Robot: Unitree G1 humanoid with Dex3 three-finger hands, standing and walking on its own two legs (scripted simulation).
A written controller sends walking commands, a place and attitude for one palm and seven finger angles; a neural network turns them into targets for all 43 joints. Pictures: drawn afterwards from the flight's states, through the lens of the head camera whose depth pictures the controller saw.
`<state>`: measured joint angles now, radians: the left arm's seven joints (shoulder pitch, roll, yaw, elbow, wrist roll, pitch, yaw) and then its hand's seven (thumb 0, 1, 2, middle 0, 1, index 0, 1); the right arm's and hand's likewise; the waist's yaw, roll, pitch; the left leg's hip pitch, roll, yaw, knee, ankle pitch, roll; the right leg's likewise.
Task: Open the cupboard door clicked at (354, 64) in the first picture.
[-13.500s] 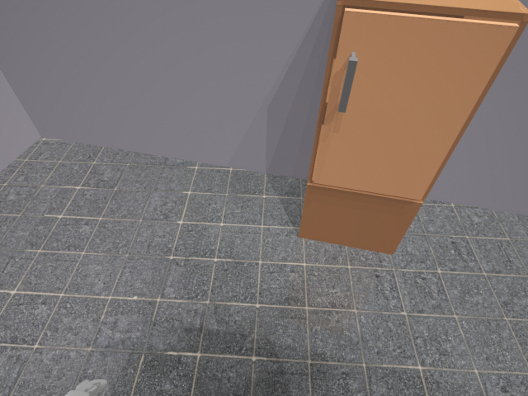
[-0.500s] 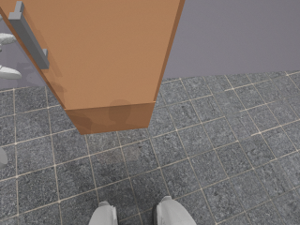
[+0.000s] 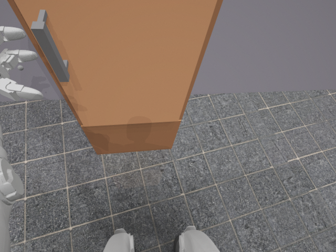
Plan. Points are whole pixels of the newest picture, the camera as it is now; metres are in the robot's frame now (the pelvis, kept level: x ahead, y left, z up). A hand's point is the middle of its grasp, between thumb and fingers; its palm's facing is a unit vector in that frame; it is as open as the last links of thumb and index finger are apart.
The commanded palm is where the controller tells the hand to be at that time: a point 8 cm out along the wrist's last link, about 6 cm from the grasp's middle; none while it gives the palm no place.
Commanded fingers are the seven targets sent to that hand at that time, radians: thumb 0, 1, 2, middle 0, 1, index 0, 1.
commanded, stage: move the hooked fingers beside the handle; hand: left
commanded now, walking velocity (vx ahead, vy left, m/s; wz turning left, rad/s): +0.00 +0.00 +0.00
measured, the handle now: (54, 49) +0.55 +0.23 +0.10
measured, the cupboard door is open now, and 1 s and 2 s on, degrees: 0 0 0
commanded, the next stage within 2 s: slide the fingers in behind the handle in 0.24 s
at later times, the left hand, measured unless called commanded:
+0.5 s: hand (24, 66) +0.49 +0.27 +0.11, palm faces +0.01 -1.00 -0.01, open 14.0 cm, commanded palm +0.48 +0.31 +0.10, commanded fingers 0.00 -0.50 0.30 -0.30 -1.20 -0.30 -1.20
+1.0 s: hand (41, 66) +0.49 +0.24 +0.11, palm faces +0.03 -1.00 +0.00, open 14.0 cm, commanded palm +0.47 +0.28 +0.10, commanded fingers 0.00 -0.50 0.30 -0.30 -1.20 -0.30 -1.20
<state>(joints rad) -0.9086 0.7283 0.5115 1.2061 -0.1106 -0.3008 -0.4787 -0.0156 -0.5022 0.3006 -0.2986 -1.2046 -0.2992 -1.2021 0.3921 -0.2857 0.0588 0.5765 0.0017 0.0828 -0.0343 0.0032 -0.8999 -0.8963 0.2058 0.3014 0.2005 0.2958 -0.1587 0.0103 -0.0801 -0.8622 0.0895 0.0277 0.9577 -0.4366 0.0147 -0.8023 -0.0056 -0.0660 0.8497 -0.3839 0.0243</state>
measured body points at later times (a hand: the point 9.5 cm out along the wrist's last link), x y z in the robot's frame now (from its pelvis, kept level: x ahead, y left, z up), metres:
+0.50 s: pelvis -0.01 -0.01 +0.00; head +0.12 +0.03 +0.43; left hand +0.48 +0.33 +0.11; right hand -0.02 -0.28 -0.10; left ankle +0.00 +0.10 -0.69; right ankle +0.01 -0.14 -0.69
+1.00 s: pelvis +0.00 +0.00 +0.00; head +0.11 +0.02 +0.44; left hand +0.48 +0.30 +0.11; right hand +0.00 -0.27 -0.10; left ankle +0.00 +0.10 -0.69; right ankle +0.01 -0.14 -0.69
